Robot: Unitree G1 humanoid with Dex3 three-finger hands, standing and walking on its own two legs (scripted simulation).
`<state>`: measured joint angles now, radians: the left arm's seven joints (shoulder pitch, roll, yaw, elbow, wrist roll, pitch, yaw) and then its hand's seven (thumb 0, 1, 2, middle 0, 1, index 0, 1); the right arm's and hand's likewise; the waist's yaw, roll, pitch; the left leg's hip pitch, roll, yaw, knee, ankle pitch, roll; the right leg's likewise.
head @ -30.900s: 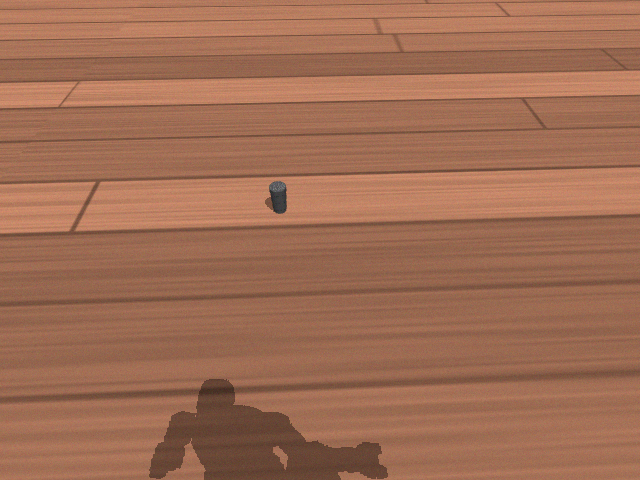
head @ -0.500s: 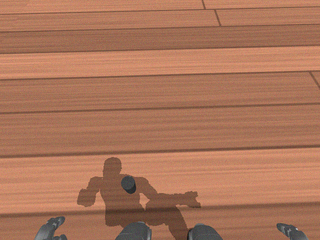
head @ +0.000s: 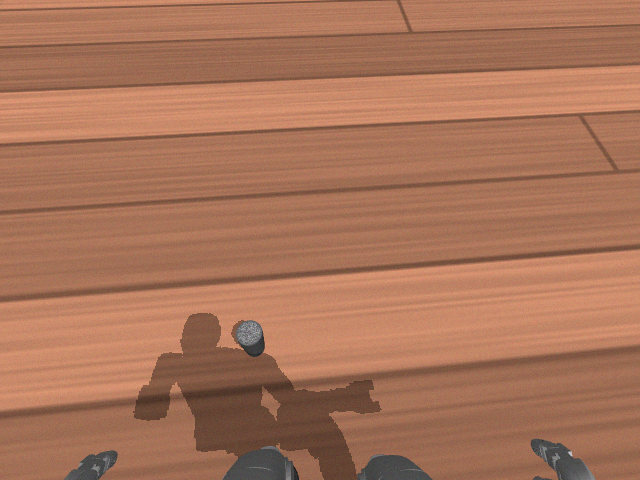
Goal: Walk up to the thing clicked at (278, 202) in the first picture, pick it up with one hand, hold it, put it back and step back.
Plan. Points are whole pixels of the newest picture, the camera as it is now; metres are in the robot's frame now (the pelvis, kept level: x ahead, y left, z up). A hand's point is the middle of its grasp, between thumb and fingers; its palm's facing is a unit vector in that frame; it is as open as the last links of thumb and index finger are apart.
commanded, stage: step back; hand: left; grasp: from the side
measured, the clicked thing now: (252, 340) +0.49 +0.21 -0.69
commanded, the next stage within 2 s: none
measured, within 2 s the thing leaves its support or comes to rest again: neither
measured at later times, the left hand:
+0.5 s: hand out of the picture -0.01 +0.27 -0.14, palm faces +0.04 -0.93 -0.36, open 7.4 cm
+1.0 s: hand out of the picture -0.19 +0.21 -0.12, palm faces +0.00 -0.90 -0.43, open 7.4 cm
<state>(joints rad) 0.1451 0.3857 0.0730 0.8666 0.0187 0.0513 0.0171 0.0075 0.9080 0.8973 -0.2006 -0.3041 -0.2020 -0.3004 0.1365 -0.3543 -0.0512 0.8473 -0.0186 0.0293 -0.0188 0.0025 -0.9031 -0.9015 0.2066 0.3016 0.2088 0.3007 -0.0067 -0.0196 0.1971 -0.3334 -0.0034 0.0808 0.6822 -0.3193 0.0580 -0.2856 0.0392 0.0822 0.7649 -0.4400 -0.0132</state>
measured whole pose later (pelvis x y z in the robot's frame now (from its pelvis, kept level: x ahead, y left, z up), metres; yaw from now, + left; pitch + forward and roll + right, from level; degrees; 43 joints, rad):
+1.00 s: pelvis -0.28 -0.06 +0.01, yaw +1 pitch -2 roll +2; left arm 0.20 0.36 0.07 0.80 0.04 0.05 0.01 0.01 0.90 0.90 -0.20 -0.30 -0.21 -0.30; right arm 0.21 -0.41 -0.05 0.85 0.00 0.04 -0.03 0.00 -0.91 -0.90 0.20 0.30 0.20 0.30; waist 0.01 0.01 0.14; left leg -0.44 -0.09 -0.08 1.04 -0.49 -0.02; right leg -0.32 -0.04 0.02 0.66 -0.31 -0.01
